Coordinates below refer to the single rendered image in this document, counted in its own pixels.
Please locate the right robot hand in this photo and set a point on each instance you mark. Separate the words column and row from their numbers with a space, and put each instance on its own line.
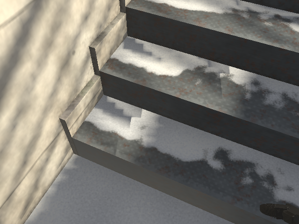
column 286, row 212

